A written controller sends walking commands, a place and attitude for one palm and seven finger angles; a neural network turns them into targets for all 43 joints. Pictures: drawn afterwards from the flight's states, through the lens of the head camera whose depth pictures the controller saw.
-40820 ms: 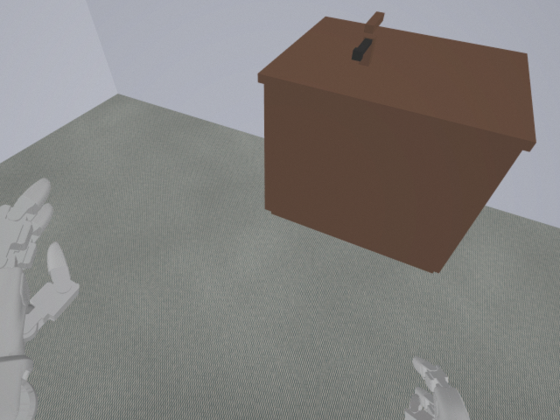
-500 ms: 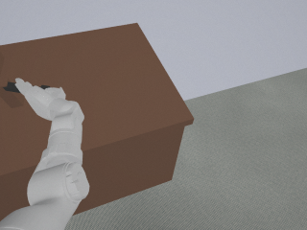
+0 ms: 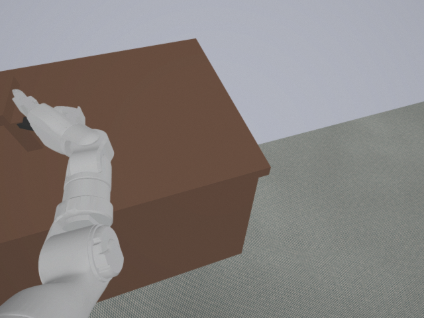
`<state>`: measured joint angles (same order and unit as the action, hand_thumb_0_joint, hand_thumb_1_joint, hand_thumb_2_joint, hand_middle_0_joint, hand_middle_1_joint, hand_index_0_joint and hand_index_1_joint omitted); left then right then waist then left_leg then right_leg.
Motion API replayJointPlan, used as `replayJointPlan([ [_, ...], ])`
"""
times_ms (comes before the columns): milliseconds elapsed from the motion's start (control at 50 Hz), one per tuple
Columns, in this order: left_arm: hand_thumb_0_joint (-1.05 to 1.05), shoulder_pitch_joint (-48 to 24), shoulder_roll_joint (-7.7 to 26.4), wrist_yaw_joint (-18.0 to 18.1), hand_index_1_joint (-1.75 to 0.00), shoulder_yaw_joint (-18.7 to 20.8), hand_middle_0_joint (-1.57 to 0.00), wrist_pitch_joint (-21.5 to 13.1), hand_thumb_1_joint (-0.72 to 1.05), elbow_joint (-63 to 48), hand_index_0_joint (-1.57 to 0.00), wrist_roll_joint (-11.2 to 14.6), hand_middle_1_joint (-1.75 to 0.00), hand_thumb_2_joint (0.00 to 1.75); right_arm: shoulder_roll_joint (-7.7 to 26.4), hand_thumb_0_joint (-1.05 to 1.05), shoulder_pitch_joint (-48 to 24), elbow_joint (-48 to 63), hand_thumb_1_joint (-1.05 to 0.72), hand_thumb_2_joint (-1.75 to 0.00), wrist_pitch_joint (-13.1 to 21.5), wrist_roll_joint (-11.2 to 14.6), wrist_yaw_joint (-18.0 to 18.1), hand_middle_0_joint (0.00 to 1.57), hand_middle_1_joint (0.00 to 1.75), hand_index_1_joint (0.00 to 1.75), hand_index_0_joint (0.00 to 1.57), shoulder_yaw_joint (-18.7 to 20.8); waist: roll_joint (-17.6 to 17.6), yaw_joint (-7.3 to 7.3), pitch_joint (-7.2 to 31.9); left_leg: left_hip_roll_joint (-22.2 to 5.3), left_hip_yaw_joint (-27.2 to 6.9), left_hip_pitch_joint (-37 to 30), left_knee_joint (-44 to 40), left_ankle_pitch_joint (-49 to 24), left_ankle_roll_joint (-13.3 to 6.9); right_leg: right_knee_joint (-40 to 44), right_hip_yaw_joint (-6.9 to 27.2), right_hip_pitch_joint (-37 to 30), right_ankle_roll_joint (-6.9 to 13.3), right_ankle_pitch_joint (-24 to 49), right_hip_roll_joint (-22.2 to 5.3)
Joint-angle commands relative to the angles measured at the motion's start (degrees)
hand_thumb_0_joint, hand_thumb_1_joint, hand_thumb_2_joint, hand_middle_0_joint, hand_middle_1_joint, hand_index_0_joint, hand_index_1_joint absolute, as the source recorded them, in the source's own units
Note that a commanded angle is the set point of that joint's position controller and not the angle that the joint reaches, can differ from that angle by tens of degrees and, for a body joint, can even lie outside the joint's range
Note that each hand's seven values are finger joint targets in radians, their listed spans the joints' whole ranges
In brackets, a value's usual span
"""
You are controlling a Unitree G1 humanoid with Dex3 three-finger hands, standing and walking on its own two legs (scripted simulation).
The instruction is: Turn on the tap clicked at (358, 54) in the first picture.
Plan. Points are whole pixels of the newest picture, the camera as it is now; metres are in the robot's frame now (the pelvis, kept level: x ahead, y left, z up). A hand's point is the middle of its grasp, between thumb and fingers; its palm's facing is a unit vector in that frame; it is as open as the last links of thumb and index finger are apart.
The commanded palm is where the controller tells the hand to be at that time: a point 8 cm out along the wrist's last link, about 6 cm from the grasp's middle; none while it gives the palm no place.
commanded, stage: lift the hand up off the lever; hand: left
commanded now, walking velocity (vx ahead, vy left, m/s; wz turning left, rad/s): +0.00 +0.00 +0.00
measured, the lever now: (70, 132) +0.49 +0.29 +0.08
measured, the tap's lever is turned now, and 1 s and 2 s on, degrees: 57 57 57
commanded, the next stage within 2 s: draw the hand back beside the body in 0.24 s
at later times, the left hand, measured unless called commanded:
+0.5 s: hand (92, 114) +0.45 +0.20 +0.16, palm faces +0.52 -0.85 -0.12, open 7.8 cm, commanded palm +0.37 +0.25 +0.17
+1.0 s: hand (43, 179) +0.30 +0.23 +0.17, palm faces +0.28 -0.94 -0.21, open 7.6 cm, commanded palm +0.26 +0.28 +0.18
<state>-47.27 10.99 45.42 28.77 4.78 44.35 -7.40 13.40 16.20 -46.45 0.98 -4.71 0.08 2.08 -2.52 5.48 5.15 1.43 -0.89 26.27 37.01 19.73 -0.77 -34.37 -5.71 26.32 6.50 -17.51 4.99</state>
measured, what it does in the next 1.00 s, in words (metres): stands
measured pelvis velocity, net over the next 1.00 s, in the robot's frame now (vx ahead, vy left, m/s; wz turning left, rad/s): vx -0.02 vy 0.03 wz -0.04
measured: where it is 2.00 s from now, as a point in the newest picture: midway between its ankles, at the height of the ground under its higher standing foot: outside the picture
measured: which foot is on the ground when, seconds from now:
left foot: down 0.00-1.00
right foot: down 0.00-1.00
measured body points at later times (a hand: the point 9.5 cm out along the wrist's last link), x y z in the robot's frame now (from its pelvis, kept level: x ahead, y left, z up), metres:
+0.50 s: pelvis -0.01 +0.00 +0.01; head +0.01 -0.02 +0.46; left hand +0.41 +0.24 +0.17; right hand +0.06 -0.26 -0.12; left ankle -0.02 +0.11 -0.72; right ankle -0.01 -0.04 -0.72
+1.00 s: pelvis -0.02 +0.03 +0.02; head -0.04 +0.00 +0.47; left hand +0.28 +0.28 +0.18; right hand +0.17 -0.21 -0.06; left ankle -0.02 +0.11 -0.72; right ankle -0.01 -0.04 -0.72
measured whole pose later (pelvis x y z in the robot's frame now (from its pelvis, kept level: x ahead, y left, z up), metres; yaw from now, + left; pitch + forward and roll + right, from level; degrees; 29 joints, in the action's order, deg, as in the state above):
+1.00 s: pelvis -0.02 +0.03 +0.02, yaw -2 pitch -5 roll +0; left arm -5.9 16.8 6.1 9.3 -4.2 7.2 5.6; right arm 14.2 6.2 -38.3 1.0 1.8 2.8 -1.1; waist -3.7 -2.3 -2.0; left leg 2.6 1.7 3.0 18.6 11.0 -2.8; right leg -17.4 -2.0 4.2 4.4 -8.6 4.3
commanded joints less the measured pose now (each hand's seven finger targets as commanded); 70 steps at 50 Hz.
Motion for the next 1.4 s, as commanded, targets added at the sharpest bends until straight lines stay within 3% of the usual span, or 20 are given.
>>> replayJointPlan([
  [0, 0.00, -26.32, 13.25, -2.29, -0.15, -5.38, -0.15, 0.02, 0.90, -4.13, -0.15, 1.06, -0.15, 0.90, 8.32, 0.00, 1.77, 4.80, -0.90, -0.90, 0.31, 1.22, 1.18, 0.20, 0.30, 0.30, 0.20, 1.90, 3.74, 0.13, 18.00, -0.12, -0.38, -3.04, -4.46, -16.97, -0.75, 5.86, 6.17, -17.17, -6.61, 25.24, -5.62],
  [120, 0.00, -26.13, 11.22, -1.63, -0.15, -5.80, -0.15, 1.82, 0.90, -0.27, -0.15, 2.86, -0.15, 0.90, 8.26, 0.00, 1.10, 5.33, -0.90, -0.90, 0.39, 2.46, 0.31, 0.20, 0.30, 0.30, 0.20, 1.36, 6.30, -0.60, 13.40, 0.11, -0.48, -1.81, -7.34, -11.40, -1.44, 10.01, 6.94, -15.99, -7.20, 18.46, -6.76],
  [260, 0.00, -32.54, 16.19, 0.88, -0.15, -3.29, -0.15, -3.13, 0.90, -9.65, -0.15, -0.60, -0.15, 0.90, 7.77, 0.00, 0.46, 5.18, -0.90, -0.90, 0.35, 1.24, 0.19, 0.20, 0.30, 0.30, 0.20, 2.15, 2.35, -1.10, 19.58, 0.28, -0.73, -3.27, -5.58, -14.09, -1.71, 7.46, 7.17, -17.56, -6.65, 21.16, -6.21],
  [320, 0.00, -33.19, 14.02, 0.31, -0.15, -5.85, -0.15, -3.44, 0.90, -10.74, -0.15, -0.87, -0.15, 0.90, 7.24, 0.00, -0.28, 5.42, -0.90, -0.90, 0.29, 1.33, 0.63, 0.20, 0.30, 0.30, 0.20, 1.93, 0.18, -0.36, 19.68, -0.01, -0.29, -4.46, -5.43, -14.56, -1.58, 7.40, 7.36, -16.77, -6.39, 20.93, -6.02],
  [340, 0.00, -28.21, 12.79, -8.16, -0.15, -13.77, -0.15, -2.54, 0.90, -12.72, -0.15, -2.17, -0.15, 0.90, 8.51, 0.00, 0.24, 5.93, -0.90, -0.90, -0.65, 2.00, 1.55, 0.20, 0.30, 0.30, 0.20, 2.33, 1.96, 0.39, 20.73, -0.17, 0.38, -7.03, -5.86, -16.76, -1.82, 6.35, 8.26, -18.88, -5.61, 24.93, -5.38],
  [360, 0.00, -26.97, 16.73, -12.21, -0.16, -10.20, -0.15, -2.54, 0.90, -14.74, -0.15, -0.42, -0.16, 0.90, 8.88, 0.00, 1.01, 7.19, -0.90, -0.90, -1.21, 2.62, 2.47, 0.20, 0.30, 0.30, 0.20, 2.57, 0.38, -0.86, 23.32, 0.02, 0.51, -9.15, -6.23, -19.17, -2.17, 6.79, 8.07, -21.24, -5.22, 27.67, -5.23],
  [380, 0.00, -25.01, 15.49, -16.02, -0.16, -12.80, -0.15, -2.77, 0.90, -18.88, -0.15, 0.95, -0.16, 0.90, 8.30, 0.00, 0.50, 8.58, -0.90, -0.90, -1.50, 3.79, 3.08, 0.20, 0.30, 0.30, 0.20, 2.12, -1.39, -1.68, 24.55, -0.16, 0.72, -11.49, -7.13, -21.01, -2.01, 7.07, 8.60, -22.77, -5.16, 30.08, -5.25],
  [460, 0.00, -5.39, 19.10, -31.16, -0.17, -8.58, -0.16, -4.60, 0.90, -23.35, -0.16, 10.37, -0.17, 0.90, 8.04, 0.00, -1.27, 11.03, -0.90, -0.90, -2.30, 6.14, 5.05, 0.20, 0.30, 0.30, 0.20, 0.90, 4.53, -5.85, 19.76, -0.68, 0.59, -11.02, -10.68, -20.44, -2.14, 8.57, 9.52, -30.60, -5.83, 36.30, -5.44],
  [520, 0.00, 4.22, 19.12, -33.79, -0.18, -5.54, -0.16, -3.49, 0.90, -31.51, -0.16, 14.73, -0.18, 0.90, 6.93, 0.00, -4.22, 13.85, -0.90, -0.90, -1.80, 7.42, 5.20, 0.20, 0.30, 0.30, 0.20, 0.08, 2.98, -8.74, 15.97, -1.28, 1.10, -12.23, -12.33, -19.67, -1.91, 9.76, 9.95, -30.78, -5.98, 34.52, -5.87],
  [540, 0.00, 10.56, 28.32, -35.03, -0.18, -6.09, -0.16, -5.44, 0.90, -28.45, -0.16, 12.36, -0.18, 0.90, 8.27, 0.00, -5.70, 12.81, -0.90, -0.90, -1.37, 7.17, 3.98, 0.20, 0.30, 0.30, 0.20, -0.03, 1.61, -7.05, 11.39, -2.18, 1.43, -11.73, -14.30, -15.34, -1.67, 11.44, 12.33, -31.46, -7.56, 32.69, -8.02],
  [580, 0.00, 8.92, 26.03, -36.52, -0.19, -8.49, -0.16, -7.95, 0.90, -32.90, -0.16, 12.64, -0.19, 0.90, 8.02, 0.00, -7.96, 13.78, -0.90, -0.90, -0.82, 7.58, 3.32, 0.20, 0.30, 0.30, 0.20, -0.24, 0.61, -6.61, 7.15, -1.90, 1.64, -12.28, -15.79, -13.27, -1.78, 13.22, 12.07, -29.69, -6.90, 26.54, -7.35],
  [640, 0.00, 8.83, 23.73, -37.57, -0.20, -11.03, -0.17, -10.35, 0.90, -38.70, -0.17, 13.16, -0.20, 0.90, 8.34, 0.00, -10.46, 14.74, -0.90, -0.90, 0.58, 7.57, 3.36, 0.20, 0.30, 0.30, 0.20, 0.23, 4.02, -5.60, 6.44, -2.00, 1.53, -15.06, -16.47, -11.71, -2.02, 15.70, 13.04, -27.82, -7.12, 22.10, -7.09],
  [760, 0.00, 11.40, 17.57, -37.90, -0.22, -16.96, -0.17, -12.31, 0.90, -43.23, -0.17, 12.93, -0.22, 0.90, 7.87, 0.00, -13.04, 14.31, -0.90, -0.90, 2.39, 7.31, 3.28, 0.20, 0.30, 0.30, 0.20, 0.12, -0.99, -4.93, 3.16, -1.38, 1.07, -20.66, -18.33, -10.09, -1.98, 19.34, 10.55, -22.14, -5.28, 11.76, -5.23],
  [800, 0.00, 13.66, 16.26, -37.99, -0.22, -18.14, -0.17, -12.73, 0.90, -43.33, -0.17, 13.07, -0.22, 0.90, 7.73, 0.00, -13.45, 14.33, -0.90, -0.90, 2.65, 7.17, 3.32, 0.20, 0.30, 0.30, 0.20, -0.34, 1.40, -4.99, 1.51, -1.31, 0.38, -21.25, -19.49, -9.43, -2.00, 19.70, 9.34, -21.44, -5.00, 9.66, -4.50],
  [860, 0.00, 17.98, 19.47, -37.97, -0.23, -14.42, -0.18, -13.02, 0.90, -46.24, -0.18, 12.92, -0.23, 0.90, 7.86, 0.00, -14.00, 14.47, -0.90, -0.90, 2.44, 6.65, 3.27, 0.20, 0.30, 0.30, 0.20, -0.41, 1.17, -6.19, 3.90, -1.22, -0.12, -22.39, -20.12, -12.04, -1.65, 19.58, 8.55, -23.96, -4.66, 12.24, -4.23],
  [1000, 0.00, 30.88, 19.03, -39.42, -0.25, -12.14, -0.18, -13.17, 0.90, -56.88, -0.18, 13.34, -0.25, 0.90, 6.50, 0.00, -15.00, 16.73, -0.90, -0.90, 1.78, 5.75, 2.87, 0.20, 0.30, 0.30, 0.20, -1.17, -1.98, -7.88, 3.71, -1.91, -0.86, -25.06, -21.61, -21.47, 0.17, 19.11, 7.86, -28.55, -3.79, 19.98, -3.71],
  [1120, 0.00, 38.74, 18.29, -39.89, -0.27, -11.40, -0.19, -12.40, 0.90, -61.81, -0.19, 13.42, -0.27, 0.90, 6.17, 0.00, -15.31, 17.49, -0.90, -0.90, 1.36, 5.45, 2.51, 0.20, 0.30, 0.30, 0.20, -1.00, -0.22, -7.81, 1.19, -2.36, -1.10, -24.71, -21.89, -21.17, 0.53, 19.94, 7.66, -28.16, -3.82, 18.69, -3.53],
  [1160, 0.00, 40.84, 17.99, -39.95, -0.28, -11.67, -0.19, -12.76, 0.90, -65.31, -0.19, 13.19, -0.28, 0.90, 6.23, 0.00, -15.54, 17.63, -0.90, -0.90, 1.72, 5.48, 2.31, 0.20, 0.30, 0.30, 0.20, -0.87, -3.17, -7.78, 1.51, -2.38, -1.44, -25.73, -21.81, -21.81, 0.89, 20.08, 7.62, -27.62, -3.73, 18.10, -3.39],
  [1340, 0.00, 54.55, 18.00, -39.29, -0.30, -9.75, -0.20, -13.87, 0.90, -70.46, -0.20, 13.00, -0.30, 0.90, 6.10, 0.00, -15.63, 17.40, -0.90, -0.90, 3.06, 4.97, 2.16, 0.20, 0.30, 0.30, 0.20, -0.28, 1.33, -8.52, -1.31, -2.29, -1.54, -23.45, -21.36, -20.01, 0.65, 20.12, 7.43, -27.51, -3.92, 16.77, -3.69],
  [1380, 0.00, 57.07, 17.89, -39.26, -0.30, -9.22, -0.20, -14.41, 0.90, -72.58, -0.20, 12.96, -0.30, 0.90, 5.86, 0.00, -15.73, 17.62, -0.90, -0.90, 3.28, 5.09, 2.11, 0.20, 0.30, 0.30, 0.20, -0.10, -1.09, -8.61, -0.93, -2.20, -1.36, -23.33, -21.25, -19.34, 0.66, 20.00, 7.59, -27.68, -3.88, 16.03, -3.90],
])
